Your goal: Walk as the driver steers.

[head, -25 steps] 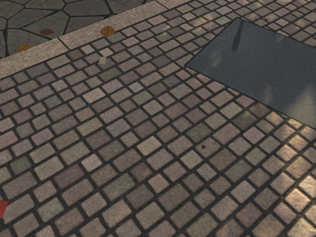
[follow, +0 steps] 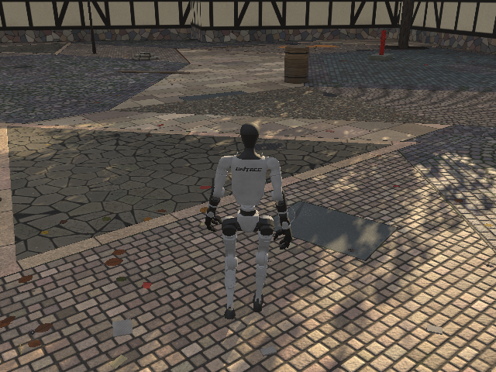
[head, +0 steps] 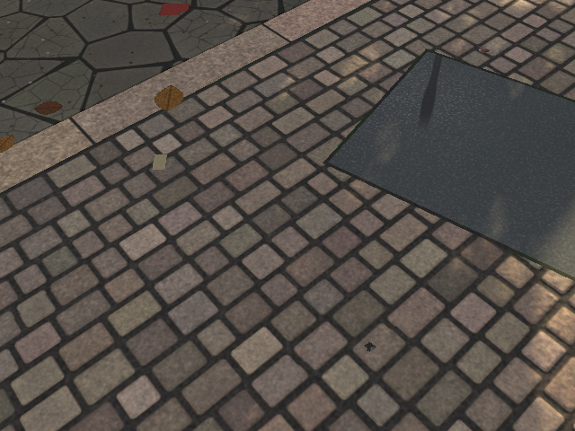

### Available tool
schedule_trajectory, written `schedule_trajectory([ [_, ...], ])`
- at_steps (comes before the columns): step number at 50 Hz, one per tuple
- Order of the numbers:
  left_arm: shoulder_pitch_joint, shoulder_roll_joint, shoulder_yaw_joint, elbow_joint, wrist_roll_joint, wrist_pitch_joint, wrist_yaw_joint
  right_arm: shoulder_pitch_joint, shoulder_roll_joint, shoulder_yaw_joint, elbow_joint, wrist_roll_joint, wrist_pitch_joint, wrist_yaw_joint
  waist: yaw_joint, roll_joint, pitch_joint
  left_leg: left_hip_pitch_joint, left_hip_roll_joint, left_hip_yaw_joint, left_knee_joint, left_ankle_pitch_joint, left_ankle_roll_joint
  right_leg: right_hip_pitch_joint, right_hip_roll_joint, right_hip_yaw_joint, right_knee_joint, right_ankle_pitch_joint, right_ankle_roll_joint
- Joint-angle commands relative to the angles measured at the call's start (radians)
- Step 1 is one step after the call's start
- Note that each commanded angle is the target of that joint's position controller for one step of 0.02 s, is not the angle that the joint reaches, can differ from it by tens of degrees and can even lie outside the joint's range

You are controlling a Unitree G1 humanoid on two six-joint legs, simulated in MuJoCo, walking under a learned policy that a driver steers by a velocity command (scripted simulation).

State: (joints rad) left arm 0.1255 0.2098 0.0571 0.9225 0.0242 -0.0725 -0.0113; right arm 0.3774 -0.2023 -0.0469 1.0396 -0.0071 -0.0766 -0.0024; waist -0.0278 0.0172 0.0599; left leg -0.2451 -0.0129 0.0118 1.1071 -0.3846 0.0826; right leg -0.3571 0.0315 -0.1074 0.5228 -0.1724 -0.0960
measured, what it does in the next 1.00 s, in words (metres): walks ahead: left foot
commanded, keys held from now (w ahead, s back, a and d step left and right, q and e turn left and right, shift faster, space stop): w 1.00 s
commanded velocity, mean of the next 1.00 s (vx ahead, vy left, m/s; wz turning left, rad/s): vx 0.50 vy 0.00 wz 0.00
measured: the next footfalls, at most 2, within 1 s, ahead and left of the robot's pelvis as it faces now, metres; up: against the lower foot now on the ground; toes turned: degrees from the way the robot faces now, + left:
left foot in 0.46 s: +0.41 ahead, +0.11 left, +0.00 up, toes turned +4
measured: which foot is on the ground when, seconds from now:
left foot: up 0.00-0.44, down 0.46-1.00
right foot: down 0.00-0.48, up 0.50-1.00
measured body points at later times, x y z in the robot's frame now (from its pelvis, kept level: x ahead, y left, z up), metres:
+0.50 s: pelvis +0.27 +0.03 -0.01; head +0.31 +0.04 +0.44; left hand +0.20 +0.27 -0.16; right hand +0.45 -0.20 -0.12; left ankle +0.37 +0.11 -0.73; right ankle +0.08 -0.07 -0.70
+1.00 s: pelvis +0.54 +0.02 +0.00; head +0.57 +0.01 +0.45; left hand +0.74 +0.23 -0.11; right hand +0.45 -0.21 -0.15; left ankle +0.38 +0.11 -0.73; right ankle +0.67 -0.07 -0.72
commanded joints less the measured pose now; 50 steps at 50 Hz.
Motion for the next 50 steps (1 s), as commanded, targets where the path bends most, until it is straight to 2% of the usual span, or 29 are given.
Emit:
schedule_trajectory([
  [1,0.118,0.065,0.012,0.019,-0.012,-0.011,0.006,-0.006,-0.068,-0.018,-0.07,-0.021,-0.002,0.009,0.018,-0.062,-0.025,-0.301,0.1,-0.059,0.066,0.09,0.004,0.224,-0.285,0.366,-0.349,0.01,-0.116],
  [2,0.129,0.052,0.006,0.031,-0.011,-0.017,0.009,0.017,-0.049,-0.015,-0.059,-0.03,0.012,0.016,0.0,-0.072,-0.027,-0.26,0.106,-0.053,0.039,0.104,-0.007,0.19,-0.259,0.315,-0.363,0.05,-0.103],
  [4,0.187,0.074,0.008,0.055,-0.013,-0.032,0.011,0.006,-0.043,-0.015,-0.065,-0.033,0.028,0.025,-0.009,-0.069,-0.031,-0.266,0.108,-0.031,0.009,0.131,-0.024,0.187,-0.244,0.268,-0.377,0.149,-0.112],
  [6,0.221,0.1,0.012,0.067,-0.015,-0.037,0.012,-0.072,-0.049,-0.016,-0.094,-0.033,0.039,0.029,-0.004,-0.064,-0.006,-0.335,0.125,-0.015,-0.049,0.191,-0.043,0.199,-0.236,0.236,-0.407,0.157,-0.118],
  [7,0.239,0.101,0.011,0.071,-0.015,-0.037,0.012,-0.12,-0.055,-0.016,-0.11,-0.031,0.041,0.031,0.005,-0.063,0.008,-0.372,0.133,-0.008,-0.088,0.225,-0.053,0.212,-0.231,0.226,-0.419,0.161,-0.118],
  [9,0.276,0.095,0.006,0.08,-0.016,-0.035,0.011,-0.208,-0.059,-0.014,-0.141,-0.026,0.042,0.032,0.025,-0.065,0.027,-0.421,0.139,0.007,-0.182,0.287,-0.067,0.245,-0.219,0.202,-0.428,0.199,-0.113],
  [12,0.322,0.095,0.002,0.091,-0.016,-0.034,0.012,-0.31,-0.045,-0.003,-0.175,-0.018,0.038,0.034,0.052,-0.07,0.034,-0.408,0.119,0.035,-0.338,0.362,-0.073,0.286,-0.203,0.163,-0.421,0.278,-0.099],
  [17,0.398,0.102,0.001,0.123,-0.005,-0.029,0.022,-0.428,-0.052,0.004,-0.222,-0.015,0.028,0.031,0.087,-0.083,0.049,-0.405,0.082,0.062,-0.488,0.358,-0.04,0.432,-0.237,0.145,-0.374,0.404,-0.102],
  [20,0.374,0.12,0.006,0.129,0.002,-0.025,0.031,-0.402,-0.069,-0.003,-0.229,-0.015,0.016,0.027,0.053,-0.091,0.037,-0.322,0.048,0.072,-0.551,0.258,0.005,0.489,-0.263,0.129,-0.285,0.6,-0.087],
  [21,0.356,0.13,0.009,0.128,0.004,-0.023,0.033,-0.34,-0.081,-0.01,-0.211,-0.016,0.011,0.021,0.023,-0.099,0.005,-0.229,0.017,0.086,-0.571,0.22,0.023,0.488,-0.259,0.117,-0.208,0.739,-0.074],
  [22,0.339,0.136,0.01,0.127,0.002,-0.02,0.032,-0.214,-0.096,-0.021,-0.17,-0.019,0.003,0.013,-0.032,-0.088,-0.059,-0.081,-0.017,0.102,-0.619,0.226,0.045,0.473,-0.239,0.097,-0.063,0.821,-0.059],
  [23,0.326,0.125,0.005,0.119,-0.005,-0.018,0.029,-0.036,-0.13,-0.038,-0.111,-0.033,-0.007,0.003,-0.1,-0.055,-0.157,0.164,0.012,0.067,-0.651,0.266,0.077,0.355,-0.197,0.065,0.145,0.716,-0.039],
  [24,0.378,0.053,-0.014,0.08,-0.036,-0.02,0.019,0.124,-0.24,-0.066,-0.088,-0.061,-0.014,-0.007,-0.114,0.105,-0.308,0.501,0.292,-0.284,-0.658,0.202,0.171,0.04,-0.101,0.011,0.504,0.306,0.003],
  [25,0.421,0.059,-0.005,0.087,-0.043,-0.021,0.014,0.125,-0.258,-0.075,-0.081,-0.035,0.003,0.003,-0.09,0.214,-0.399,0.594,0.447,-0.683,-0.816,0.167,0.261,-0.183,0.057,0.069,0.775,-0.352,0.016],
  [26,0.327,0.116,0.012,0.07,-0.02,-0.014,0.017,-0.002,-0.223,-0.066,-0.102,-0.01,0.011,0.008,-0.048,0.073,-0.246,0.461,0.396,-0.563,-0.834,0.092,0.227,-0.27,-0.021,0.162,0.822,-0.284,0.0],
  [27,0.255,0.1,0.009,0.049,-0.016,-0.02,0.011,-0.093,-0.155,-0.046,-0.119,-0.006,0.008,0.01,-0.026,0.027,-0.126,0.31,0.362,-0.437,-0.869,0.105,0.201,-0.279,-0.061,0.16,0.78,-0.2,-0.001],
  [28,0.236,0.078,0.008,0.048,-0.015,-0.018,0.007,-0.128,-0.105,-0.031,-0.115,-0.009,0.002,0.012,0.006,0.009,-0.056,0.194,0.313,-0.339,-0.911,0.162,0.161,-0.241,-0.096,0.155,0.709,-0.149,-0.001],
  [29,0.238,0.066,0.008,0.046,0.002,-0.005,0.003,-0.134,-0.076,-0.021,-0.101,-0.005,-0.005,0.008,0.037,0.027,-0.026,0.116,0.268,-0.266,-0.938,0.202,0.128,-0.191,-0.118,0.155,0.652,-0.123,0.008],
  [30,0.265,0.045,0.004,0.057,0.012,0.009,-0.003,-0.124,-0.064,-0.015,-0.089,-0.005,-0.012,0.005,0.055,0.046,-0.024,0.075,0.245,-0.22,-0.951,0.244,0.115,-0.146,-0.124,0.148,0.623,-0.11,0.019],
  [32,0.256,0.036,0.004,0.053,0.016,0.026,-0.012,-0.07,-0.083,-0.017,-0.065,-0.003,-0.027,0.003,0.065,0.038,-0.024,0.069,0.227,-0.171,-0.967,0.339,0.124,-0.152,-0.127,0.127,0.593,-0.084,0.037],
  [34,0.178,0.045,0.005,0.024,0.015,0.035,-0.016,-0.035,-0.11,-0.021,-0.053,-0.002,-0.033,0.002,0.061,0.032,-0.001,0.083,0.22,-0.138,-0.995,0.358,0.131,-0.222,-0.144,0.111,0.535,-0.022,0.056],
  [35,0.131,0.05,0.005,0.008,0.014,0.038,-0.017,-0.015,-0.111,-0.02,-0.048,-0.002,-0.033,0.002,0.052,0.03,0.011,0.098,0.215,-0.127,-1.006,0.366,0.131,-0.259,-0.152,0.104,0.496,0.012,0.066],
  [37,0.044,0.054,0.003,-0.023,0.009,0.038,-0.019,0.022,-0.106,-0.016,-0.039,-0.002,-0.03,0.003,0.031,0.03,0.027,0.132,0.202,-0.104,-1.015,0.403,0.126,-0.308,-0.158,0.089,0.403,0.074,0.08],
  [40,-0.06,0.039,-0.007,-0.058,0.001,0.034,-0.021,0.067,-0.105,-0.012,-0.028,-0.002,-0.029,0.002,0.005,0.036,0.036,0.172,0.185,-0.063,-1.008,0.483,0.112,-0.296,-0.138,0.06,0.247,0.149,0.086],
  [45,-0.178,0.045,-0.014,-0.106,-0.002,0.025,-0.018,0.144,-0.11,-0.011,0.004,-0.012,-0.024,-0.008,-0.03,0.05,0.049,0.319,0.218,-0.045,-0.96,0.613,0.114,-0.292,-0.101,0.033,0.097,0.148,0.053],
  [48,-0.154,0.062,-0.007,-0.113,-0.002,0.012,-0.014,0.121,-0.128,-0.016,0.01,-0.019,-0.02,-0.017,0.002,0.058,0.038,0.378,0.244,-0.029,-0.872,0.809,0.098,-0.212,-0.067,0.023,0.034,0.048,0.009],
  [49,-0.093,0.074,0.0,-0.096,-0.001,0.007,-0.008,0.103,-0.138,-0.019,0.008,-0.02,-0.018,-0.019,0.032,0.066,0.006,0.377,0.241,-0.017,-0.796,0.949,0.085,-0.12,-0.036,0.009,0.015,0.009,-0.01],
  [50,0.03,0.089,0.01,-0.056,0.001,0.0,0.0,0.088,-0.145,-0.021,0.008,-0.019,-0.015,-0.018,0.085,0.057,-0.057,0.364,0.222,0.001,-0.653,1.036,0.071,0.023,-0.002,-0.006,-0.031,0.01,-0.032],
])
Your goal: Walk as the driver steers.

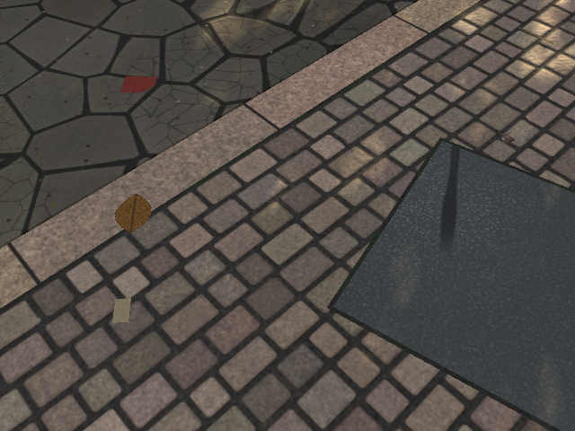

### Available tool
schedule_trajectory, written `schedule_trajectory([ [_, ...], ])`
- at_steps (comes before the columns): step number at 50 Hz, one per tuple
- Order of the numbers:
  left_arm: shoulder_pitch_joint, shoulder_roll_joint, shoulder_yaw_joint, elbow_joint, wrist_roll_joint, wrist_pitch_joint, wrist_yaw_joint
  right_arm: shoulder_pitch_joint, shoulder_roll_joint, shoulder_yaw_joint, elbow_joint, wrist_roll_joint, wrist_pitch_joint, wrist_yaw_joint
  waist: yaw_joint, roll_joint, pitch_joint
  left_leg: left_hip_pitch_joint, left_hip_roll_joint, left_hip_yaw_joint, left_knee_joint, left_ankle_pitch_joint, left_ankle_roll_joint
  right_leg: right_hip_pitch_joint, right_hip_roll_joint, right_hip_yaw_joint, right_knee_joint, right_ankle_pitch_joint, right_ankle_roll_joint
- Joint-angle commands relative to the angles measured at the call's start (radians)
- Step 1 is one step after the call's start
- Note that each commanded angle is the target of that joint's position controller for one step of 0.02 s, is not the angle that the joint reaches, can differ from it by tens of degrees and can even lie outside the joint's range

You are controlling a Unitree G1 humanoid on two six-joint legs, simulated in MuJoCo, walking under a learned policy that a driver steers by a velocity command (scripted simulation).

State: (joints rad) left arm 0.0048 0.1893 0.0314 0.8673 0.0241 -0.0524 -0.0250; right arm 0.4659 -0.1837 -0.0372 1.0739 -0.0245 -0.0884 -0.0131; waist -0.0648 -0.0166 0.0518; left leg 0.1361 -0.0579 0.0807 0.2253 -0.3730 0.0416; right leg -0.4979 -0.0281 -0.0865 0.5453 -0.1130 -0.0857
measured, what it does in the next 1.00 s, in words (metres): walks ahead: right foot, then left foot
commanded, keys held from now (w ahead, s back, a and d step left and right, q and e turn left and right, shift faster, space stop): w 0.04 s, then no key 0.70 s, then w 0.26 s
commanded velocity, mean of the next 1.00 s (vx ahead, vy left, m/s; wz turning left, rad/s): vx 0.19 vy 0.00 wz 0.00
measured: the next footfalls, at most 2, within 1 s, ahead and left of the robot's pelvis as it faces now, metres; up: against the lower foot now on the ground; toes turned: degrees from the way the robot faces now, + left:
right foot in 0.02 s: +0.18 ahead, -0.09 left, +0.00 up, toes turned -4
left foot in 0.48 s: +0.27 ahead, +0.09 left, +0.00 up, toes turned +2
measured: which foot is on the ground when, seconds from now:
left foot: down 0.00-0.04, up 0.06-0.46, down 0.48-1.00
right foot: up 0.00-0.00, down 0.02-1.00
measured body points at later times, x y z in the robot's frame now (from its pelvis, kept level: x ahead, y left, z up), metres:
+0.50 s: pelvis +0.17 -0.01 +0.01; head +0.19 -0.01 +0.46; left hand +0.18 +0.21 -0.15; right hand +0.25 -0.24 -0.14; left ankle +0.23 +0.09 -0.73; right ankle +0.14 -0.09 -0.73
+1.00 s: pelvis +0.23 +0.00 +0.01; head +0.23 -0.01 +0.46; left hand +0.20 +0.23 -0.15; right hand +0.19 -0.24 -0.15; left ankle +0.23 +0.09 -0.73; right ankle +0.16 -0.09 -0.73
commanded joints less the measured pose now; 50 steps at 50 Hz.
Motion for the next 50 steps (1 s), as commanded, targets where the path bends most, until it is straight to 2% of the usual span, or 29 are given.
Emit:
schedule_trajectory([
  [1,0.329,0.141,0.052,0.058,0.015,-0.031,0.023,-0.016,-0.154,-0.026,-0.035,0.005,-0.001,-0.005,0.192,0.058,-0.146,-0.128,0.225,-0.034,0.434,0.928,0.092,0.405,0.035,0.002,-0.089,-0.005,-0.073],
  [2,0.491,0.24,0.078,0.084,0.042,-0.037,0.035,0.013,-0.093,-0.008,-0.075,0.031,-0.002,0.003,0.22,-0.078,-0.286,-0.407,0.145,0.014,0.77,0.537,0.057,0.706,-0.226,0.318,-0.109,-0.091,-0.149],
  [3,0.484,0.281,0.091,0.09,0.019,-0.022,0.027,0.098,-0.073,-0.014,-0.068,0.052,-0.003,0.008,0.171,-0.249,-0.381,-0.654,-0.039,-0.024,1.079,-0.154,0.03,0.829,-0.421,0.746,-0.249,0.025,-0.271],
  [4,0.357,0.237,0.08,0.064,-0.011,-0.015,0.022,0.021,-0.138,-0.031,-0.072,0.028,0.005,0.0,0.129,-0.072,-0.251,-0.716,0.035,-0.135,1.128,-0.1,0.04,0.7,-0.375,0.615,-0.242,0.134,-0.243],
  [5,0.271,0.164,0.057,0.051,-0.015,-0.022,0.021,-0.046,-0.112,-0.026,-0.088,0.021,0.002,0.001,0.107,-0.022,-0.132,-0.714,0.065,-0.135,1.095,-0.04,0.034,0.554,-0.342,0.459,-0.244,0.309,-0.223],
  [6,0.243,0.109,0.041,0.058,-0.011,-0.03,0.021,-0.059,-0.085,-0.023,-0.084,0.018,0.004,-0.001,0.076,0.009,-0.072,-0.671,0.096,-0.13,1.03,-0.01,0.029,0.45,-0.292,0.341,-0.262,0.469,-0.183],
  [8,0.247,0.061,0.021,0.085,-0.014,-0.042,0.028,-0.036,-0.065,-0.024,-0.074,-0.008,0.032,0.004,0.034,-0.028,-0.051,-0.575,0.112,-0.124,0.927,0.01,0.009,0.34,-0.224,0.203,-0.28,0.604,-0.125],
  [9,0.27,0.065,0.018,0.097,-0.011,-0.049,0.029,-0.025,-0.055,-0.024,-0.068,-0.01,0.044,0.006,0.026,-0.035,-0.068,-0.544,0.099,-0.114,0.905,0.022,0.002,0.329,-0.215,0.179,-0.279,0.681,-0.127],
  [11,0.281,0.106,0.021,0.107,-0.011,-0.056,0.03,-0.031,-0.049,-0.024,-0.067,-0.008,0.061,0.008,0.005,-0.044,-0.082,-0.537,0.087,-0.097,0.845,0.057,-0.013,0.317,-0.201,0.131,-0.281,0.754,-0.137],
  [14,0.279,0.105,0.009,0.116,-0.008,-0.049,0.033,-0.112,-0.042,-0.014,-0.082,-0.003,0.072,0.005,0.008,-0.067,-0.074,-0.528,0.096,-0.066,0.659,0.137,-0.025,0.307,-0.159,0.066,-0.275,0.752,-0.113],
  [19,0.344,0.101,-0.002,0.153,-0.004,-0.028,0.04,-0.209,-0.051,0.0,-0.087,0.009,0.077,-0.012,0.056,-0.086,-0.085,-0.454,0.087,-0.041,0.46,0.195,-0.02,0.35,-0.166,0.073,-0.246,0.651,-0.103],
  [22,0.327,0.088,-0.009,0.162,-0.007,-0.01,0.049,-0.205,-0.048,0.005,-0.07,0.007,0.07,-0.022,0.05,-0.069,-0.054,-0.381,0.086,-0.043,0.305,0.183,-0.004,0.341,-0.183,0.12,-0.206,0.461,-0.093],
  [23,0.32,0.086,-0.011,0.165,-0.011,-0.005,0.052,-0.187,-0.046,0.009,-0.061,0.004,0.063,-0.024,0.034,-0.037,-0.043,-0.31,0.1,-0.06,0.179,0.29,0.002,0.315,-0.167,0.126,-0.184,0.344,-0.063],
  [24,0.347,0.076,-0.013,0.166,-0.008,-0.004,0.055,-0.156,-0.094,0.002,-0.047,-0.002,0.053,-0.03,0.044,0.023,-0.062,-0.214,0.174,-0.137,0.145,0.482,0.009,0.277,-0.131,0.125,-0.152,0.195,-0.024],
  [25,0.429,0.062,-0.011,0.175,-0.006,-0.001,0.055,-0.141,-0.148,-0.006,-0.044,-0.004,0.044,-0.032,0.101,0.098,-0.072,-0.156,0.269,-0.22,0.184,0.722,0.043,0.234,-0.063,0.096,-0.13,-0.029,0.001],
  [26,0.509,-0.003,-0.026,0.215,-0.02,0.013,0.059,-0.184,-0.117,0.003,-0.04,0.017,0.051,-0.028,0.121,0.172,-0.08,-0.223,0.307,-0.253,0.177,0.714,0.11,0.282,-0.017,0.067,-0.172,-0.202,0.018],
  [27,0.478,0.024,-0.023,0.226,-0.015,0.025,0.065,-0.215,-0.069,0.013,-0.046,0.017,0.055,-0.02,0.106,0.144,-0.032,-0.298,0.277,-0.254,0.146,0.588,0.095,0.327,-0.017,0.076,-0.203,-0.191,0.028],
  [28,0.431,0.05,-0.015,0.22,-0.011,0.03,0.066,-0.235,-0.058,0.016,-0.048,0.016,0.057,-0.017,0.096,0.118,-0.002,-0.335,0.231,-0.222,0.134,0.502,0.064,0.349,-0.023,0.089,-0.216,-0.138,0.03],
  [29,0.399,0.062,-0.012,0.216,-0.011,0.033,0.064,-0.23,-0.058,0.016,-0.041,0.016,0.06,-0.019,0.087,0.104,-0.005,-0.338,0.2,-0.198,0.13,0.471,0.045,0.372,-0.037,0.099,-0.221,-0.086,0.027],
  [30,0.381,0.063,-0.011,0.213,-0.012,0.034,0.062,-0.213,-0.059,0.016,-0.03,0.02,0.06,-0.025,0.081,0.095,-0.005,-0.327,0.182,-0.182,0.126,0.455,0.034,0.373,-0.05,0.106,-0.226,-0.051,0.025],
  [32,0.382,0.038,-0.02,0.224,-0.014,0.032,0.062,-0.194,-0.061,0.014,-0.013,0.025,0.061,-0.029,0.077,0.064,-0.018,-0.287,0.174,-0.175,0.125,0.46,0.03,0.373,-0.062,0.108,-0.235,-0.032,0.03],
  [37,0.373,0.031,-0.024,0.25,-0.014,0.037,0.072,-0.184,-0.056,0.015,0.011,0.021,0.064,-0.03,0.071,0.025,-0.011,-0.265,0.175,-0.174,0.117,0.47,0.034,0.379,-0.067,0.107,-0.249,-0.036,0.039],
  [38,0.385,0.027,-0.025,0.257,-0.013,0.037,0.071,-0.171,-0.054,0.015,0.019,0.02,0.065,-0.03,0.071,0.024,-0.026,-0.261,0.162,-0.168,0.11,0.373,0.037,0.385,-0.059,0.1,-0.251,-0.107,0.035],
  [40,0.395,0.037,-0.017,0.26,-0.006,0.039,0.067,-0.157,-0.083,-0.001,0.025,0.018,0.075,-0.026,0.068,0.024,0.007,-0.304,0.129,-0.166,0.115,0.019,0.066,0.344,-0.026,0.079,-0.206,-0.321,0.008],
  [42,0.395,0.032,-0.016,0.246,-0.001,0.037,0.059,-0.141,-0.095,-0.012,0.02,0.017,0.08,-0.017,0.063,0.033,0.095,-0.382,0.152,-0.229,0.078,-0.25,0.103,0.254,-0.019,0.087,-0.167,-0.478,-0.02],
  [44,0.386,0.016,-0.02,0.228,0.005,0.024,0.05,-0.097,-0.098,-0.019,0.023,0.017,0.075,-0.009,0.049,0.064,0.138,-0.375,0.213,-0.34,0.033,-0.339,0.147,0.17,-0.003,0.08,-0.097,-0.474,-0.03],
  [47,0.391,0.012,-0.016,0.207,0.01,-0.001,0.037,-0.043,-0.129,-0.036,0.032,0.012,0.067,-0.001,0.049,0.121,0.074,-0.294,0.32,-0.508,-0.048,-0.323,0.215,0.157,0.03,0.034,0.002,-0.34,-0.042],
  [49,0.441,0.013,-0.013,0.217,0.003,-0.014,0.032,-0.111,-0.122,-0.039,0.007,0.018,0.064,0.004,0.094,0.091,0.059,-0.39,0.299,-0.454,-0.026,-0.266,0.192,0.285,0.017,0.058,-0.066,-0.305,-0.062],
  [50,0.507,0.011,-0.012,0.236,0.001,-0.02,0.033,-0.196,-0.112,-0.037,-0.024,0.022,0.061,0.006,0.141,0.051,0.071,-0.489,0.249,-0.366,0.038,-0.225,0.155,0.385,-0.005,0.103,-0.149,-0.317,-0.076],
])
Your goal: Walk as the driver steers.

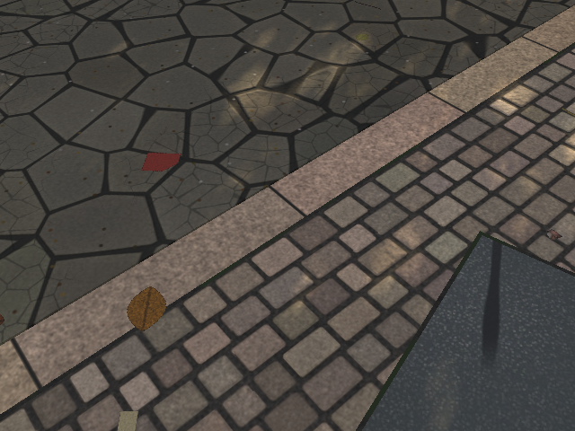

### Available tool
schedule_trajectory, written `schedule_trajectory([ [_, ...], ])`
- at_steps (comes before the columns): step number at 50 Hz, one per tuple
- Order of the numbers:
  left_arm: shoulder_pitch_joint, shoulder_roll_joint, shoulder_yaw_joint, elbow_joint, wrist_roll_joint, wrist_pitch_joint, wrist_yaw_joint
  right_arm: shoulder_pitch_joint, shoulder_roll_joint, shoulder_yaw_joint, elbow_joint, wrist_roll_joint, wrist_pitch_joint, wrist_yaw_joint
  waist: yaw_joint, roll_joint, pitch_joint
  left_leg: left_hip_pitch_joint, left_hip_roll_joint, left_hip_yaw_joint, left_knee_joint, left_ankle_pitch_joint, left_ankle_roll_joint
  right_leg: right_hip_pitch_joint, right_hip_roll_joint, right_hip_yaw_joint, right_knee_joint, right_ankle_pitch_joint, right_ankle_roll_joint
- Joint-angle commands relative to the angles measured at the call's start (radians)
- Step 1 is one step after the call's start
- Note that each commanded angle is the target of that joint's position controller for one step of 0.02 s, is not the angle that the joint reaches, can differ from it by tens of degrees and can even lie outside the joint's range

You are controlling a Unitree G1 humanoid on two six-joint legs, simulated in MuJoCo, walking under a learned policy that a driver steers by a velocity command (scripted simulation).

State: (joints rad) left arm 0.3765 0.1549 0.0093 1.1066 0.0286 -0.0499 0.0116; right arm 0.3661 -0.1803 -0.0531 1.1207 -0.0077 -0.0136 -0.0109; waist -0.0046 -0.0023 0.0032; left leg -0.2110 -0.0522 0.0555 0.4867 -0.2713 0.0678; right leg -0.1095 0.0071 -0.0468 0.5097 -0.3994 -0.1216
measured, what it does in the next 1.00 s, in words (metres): walks ahead, turning left: left foot, then right foot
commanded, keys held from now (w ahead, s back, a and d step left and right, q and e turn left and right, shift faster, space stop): w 0.06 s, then w+q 0.88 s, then w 0.06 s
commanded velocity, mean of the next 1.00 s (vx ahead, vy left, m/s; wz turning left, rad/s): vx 0.46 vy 0.00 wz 0.42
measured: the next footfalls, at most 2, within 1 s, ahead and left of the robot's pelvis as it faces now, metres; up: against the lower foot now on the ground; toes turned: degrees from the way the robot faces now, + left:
left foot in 0.38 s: +0.30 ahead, +0.10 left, +0.00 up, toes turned +12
right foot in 0.94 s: +0.66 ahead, +0.04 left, +0.00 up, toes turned +28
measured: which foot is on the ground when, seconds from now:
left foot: down 0.00-0.02, up 0.04-0.36, down 0.38-0.96, up 0.98-1.00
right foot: down 0.00-0.38, up 0.40-0.92, down 0.94-1.00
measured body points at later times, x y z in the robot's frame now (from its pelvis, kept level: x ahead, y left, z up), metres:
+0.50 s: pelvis +0.21 +0.04 -0.01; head +0.23 +0.05 +0.44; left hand +0.20 +0.29 -0.15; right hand +0.34 -0.20 -0.15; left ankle +0.26 +0.09 -0.74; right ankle +0.12 -0.10 -0.63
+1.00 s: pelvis +0.49 +0.07 -0.01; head +0.53 +0.09 +0.44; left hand +0.59 +0.38 -0.10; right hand +0.59 -0.20 -0.14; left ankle +0.29 +0.09 -0.68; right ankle +0.62 +0.02 -0.74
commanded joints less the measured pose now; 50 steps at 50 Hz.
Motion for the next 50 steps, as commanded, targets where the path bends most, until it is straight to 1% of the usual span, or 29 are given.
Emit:
schedule_trajectory([
  [1,0.226,0.075,0.018,0.02,-0.008,-0.03,0.004,-0.197,-0.079,-0.011,-0.118,0.012,-0.022,0.009,0.132,-0.069,0.136,-0.317,0.146,-0.201,-0.063,-0.241,0.077,0.148,-0.121,0.215,-0.25,-0.113,-0.07],
  [2,0.304,0.157,0.043,0.048,-0.018,-0.033,0.015,-0.257,-0.03,-0.001,-0.16,0.01,-0.04,0.014,0.147,-0.243,0.161,-0.513,0.001,0.005,0.194,-0.141,0.02,0.306,-0.273,0.455,-0.388,-0.133,-0.111],
  [3,0.301,0.178,0.053,0.052,-0.013,-0.028,0.021,-0.284,-0.086,-0.012,-0.178,-0.021,-0.051,0.014,0.136,-0.195,0.226,-0.67,0.02,0.039,0.322,-0.213,0.011,0.364,-0.369,0.497,-0.379,0.09,-0.132],
  [4,0.29,0.15,0.048,0.046,0.0,-0.027,0.025,-0.27,-0.091,-0.016,-0.169,-0.028,-0.054,0.015,0.115,-0.087,0.208,-0.696,0.06,-0.004,0.406,-0.199,0.01,0.384,-0.367,0.427,-0.342,0.239,-0.126],
  [5,0.271,0.129,0.044,0.037,0.007,-0.028,0.025,-0.233,-0.073,-0.014,-0.151,-0.018,-0.053,0.021,0.089,-0.044,0.174,-0.68,0.075,-0.023,0.459,-0.16,0.009,0.388,-0.343,0.356,-0.335,0.328,-0.105],
  [7,0.217,0.109,0.036,0.023,0.005,-0.034,0.023,-0.222,-0.057,-0.014,-0.154,-0.011,-0.045,0.033,0.046,-0.057,0.152,-0.628,0.077,-0.034,0.498,-0.085,0.011,0.325,-0.291,0.219,-0.35,0.422,-0.064],
  [10,0.154,0.089,0.024,0.004,-0.003,-0.048,0.02,-0.295,-0.031,-0.004,-0.199,-0.016,-0.03,0.045,0.021,-0.086,0.174,-0.518,0.055,0.01,0.41,0.052,0.007,0.158,-0.22,0.067,-0.375,0.514,-0.027],
  [12,0.131,0.101,0.021,-0.003,-0.005,-0.057,0.02,-0.353,-0.013,0.008,-0.235,-0.015,-0.025,0.052,0.017,-0.102,0.187,-0.389,0.047,0.052,0.264,0.126,0.018,0.065,-0.201,-0.008,-0.379,0.597,-0.015],
  [14,0.142,0.134,0.023,0.0,-0.01,-0.066,0.023,-0.354,-0.034,0.006,-0.25,-0.016,-0.021,0.049,0.008,-0.115,0.157,-0.252,0.013,0.109,0.197,0.134,0.053,0.059,-0.217,-0.054,-0.314,0.872,-0.008],
  [16,0.136,0.171,0.031,-0.006,-0.013,-0.065,0.029,-0.243,-0.08,-0.012,-0.228,-0.016,-0.025,0.041,-0.047,-0.116,0.07,-0.114,-0.039,0.14,0.185,0.1,0.095,0.105,-0.231,-0.101,-0.105,1.183,0.007],
  [17,0.126,0.19,0.036,-0.014,-0.013,-0.058,0.031,-0.131,-0.102,-0.024,-0.194,-0.017,-0.029,0.039,-0.092,-0.124,0.005,-0.002,-0.06,0.137,0.154,0.09,0.119,0.102,-0.238,-0.11,0.059,1.226,0.013],
  [18,0.117,0.199,0.038,-0.025,-0.011,-0.052,0.028,-0.01,-0.137,-0.042,-0.155,-0.024,-0.032,0.036,-0.147,-0.116,-0.052,0.16,-0.062,0.103,0.087,0.085,0.149,0.025,-0.224,-0.122,0.262,1.116,0.027],
  [19,0.104,0.182,0.036,-0.059,-0.008,-0.051,0.017,0.086,-0.22,-0.07,-0.14,-0.036,-0.031,0.028,-0.187,-0.021,-0.112,0.328,0.108,-0.152,0.015,-0.069,0.206,-0.164,-0.175,-0.131,0.576,0.758,0.047],
  [20,0.147,0.088,0.026,-0.119,-0.033,-0.055,-0.002,0.068,-0.299,-0.084,-0.159,-0.031,-0.02,0.029,-0.105,0.224,-0.232,0.501,0.413,-0.784,-0.176,-0.103,0.391,-0.473,0.052,-0.065,0.991,-0.096,0.09],
  [21,0.009,0.169,0.041,-0.162,-0.016,-0.063,-0.01,0.006,-0.282,-0.079,-0.164,0.0,-0.012,0.029,-0.111,0.065,-0.171,0.426,0.384,-0.801,-0.262,-0.206,0.374,-0.584,-0.001,0.1,1.017,-0.024,0.07],
  [22,-0.061,0.176,0.044,-0.2,-0.019,-0.073,-0.015,-0.066,-0.241,-0.066,-0.175,0.001,-0.013,0.022,-0.078,0.035,-0.049,0.296,0.37,-0.676,-0.276,-0.195,0.335,-0.617,-0.054,0.103,0.948,0.054,0.06],
  [23,-0.068,0.172,0.046,-0.203,-0.017,-0.078,-0.014,-0.102,-0.192,-0.053,-0.177,-0.002,-0.019,0.02,-0.035,-0.049,0.026,0.157,0.331,-0.583,-0.3,-0.071,0.291,-0.564,-0.09,0.099,0.848,0.094,0.062],
  [25,-0.037,0.14,0.044,-0.204,0.007,-0.046,-0.011,-0.145,-0.16,-0.037,-0.188,-0.002,-0.036,0.011,0.037,-0.05,0.047,-0.013,0.242,-0.43,-0.308,0.112,0.247,-0.424,-0.12,0.107,0.724,0.086,0.089],
  [26,-0.029,0.131,0.045,-0.209,0.014,-0.028,-0.012,-0.135,-0.16,-0.035,-0.189,0.0,-0.047,0.011,0.048,-0.035,0.041,-0.044,0.222,-0.395,-0.31,0.16,0.242,-0.395,-0.123,0.103,0.676,0.076,0.103],
  [28,-0.066,0.127,0.046,-0.234,0.018,-0.005,-0.016,-0.101,-0.181,-0.038,-0.188,0.005,-0.058,0.011,0.048,-0.006,0.047,-0.074,0.187,-0.345,-0.324,0.185,0.24,-0.405,-0.125,0.078,0.586,0.112,0.129],
  [31,-0.225,0.143,0.052,-0.301,0.015,0.007,-0.019,-0.034,-0.195,-0.041,-0.194,0.007,-0.057,0.013,0.0,0.021,0.08,-0.037,0.168,-0.355,-0.354,0.145,0.218,-0.51,-0.131,0.062,0.433,0.244,0.167],
  [37,-0.419,0.15,0.051,-0.387,0.01,0.01,-0.032,0.093,-0.203,-0.045,-0.208,0.002,-0.049,0.009,-0.082,0.043,0.053,0.18,0.165,-0.39,-0.29,0.303,0.171,-0.625,-0.089,0.068,0.25,0.376,0.182],
  [42,-0.529,0.155,0.037,-0.461,0.001,-0.007,-0.042,0.147,-0.218,-0.047,-0.222,-0.012,-0.045,-0.006,-0.109,0.078,0.049,0.291,0.178,-0.427,-0.18,0.524,0.168,-0.599,-0.032,0.058,0.115,0.321,0.159],
  [44,-0.467,0.175,0.039,-0.461,-0.005,-0.017,-0.038,0.106,-0.237,-0.052,-0.242,-0.013,-0.046,-0.013,-0.065,0.099,0.033,0.256,0.177,-0.437,-0.128,0.597,0.131,-0.449,-0.008,0.064,0.029,0.285,0.135],
  [46,-0.255,0.226,0.06,-0.406,-0.009,-0.03,-0.018,0.044,-0.264,-0.057,-0.263,-0.007,-0.055,-0.002,0.04,0.078,-0.067,0.163,0.121,-0.405,0.068,0.763,0.078,-0.11,0.037,0.043,-0.057,0.265,0.094],
  [47,-0.103,0.274,0.075,-0.382,0.005,-0.043,-0.001,0.027,-0.245,-0.052,-0.278,0.006,-0.066,0.01,0.113,0.029,-0.171,0.04,0.064,-0.365,0.28,0.635,0.054,0.138,-0.07,0.132,-0.081,0.245,0.054],
  [48,0.03,0.359,0.092,-0.381,0.036,-0.041,0.017,0.07,-0.138,-0.026,-0.317,0.034,-0.073,0.011,0.129,-0.132,-0.332,-0.173,-0.022,-0.251,0.579,0.149,0.025,0.406,-0.358,0.44,-0.093,0.111,-0.01],
  [49,-0.005,0.389,0.104,-0.367,0.027,-0.024,0.008,0.155,-0.156,-0.027,-0.333,0.03,-0.067,0.009,0.053,-0.321,-0.383,-0.361,-0.093,-0.183,0.743,-0.276,0.017,0.441,-0.474,0.84,-0.215,0.116,-0.112],
  [50,-0.088,0.278,0.086,-0.384,0.016,-0.017,-0.001,0.133,-0.199,-0.032,-0.292,-0.002,-0.049,0.001,0.023,-0.122,-0.209,-0.418,-0.001,-0.196,0.814,-0.184,0.022,0.291,-0.427,0.736,-0.218,0.005,-0.104],
])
